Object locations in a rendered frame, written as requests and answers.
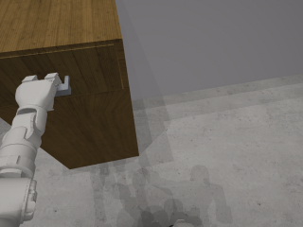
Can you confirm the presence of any robot right shin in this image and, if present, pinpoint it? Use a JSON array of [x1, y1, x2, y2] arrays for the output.
[[173, 219, 185, 226]]

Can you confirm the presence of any handle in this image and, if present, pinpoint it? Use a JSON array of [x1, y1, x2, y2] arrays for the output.
[[55, 76, 71, 96]]

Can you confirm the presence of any left robot hand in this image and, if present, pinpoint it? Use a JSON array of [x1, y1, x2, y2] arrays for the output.
[[15, 73, 62, 112]]

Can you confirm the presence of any left robot forearm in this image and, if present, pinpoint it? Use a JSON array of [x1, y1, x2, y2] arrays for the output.
[[0, 105, 47, 180]]

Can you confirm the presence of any drawer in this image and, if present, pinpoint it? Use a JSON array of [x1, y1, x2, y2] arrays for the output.
[[0, 43, 122, 107]]

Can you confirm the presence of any robot left upper arm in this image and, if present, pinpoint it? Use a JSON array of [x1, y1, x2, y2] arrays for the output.
[[0, 177, 38, 227]]

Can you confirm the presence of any cabinet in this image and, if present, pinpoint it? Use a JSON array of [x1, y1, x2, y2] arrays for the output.
[[0, 0, 139, 169]]

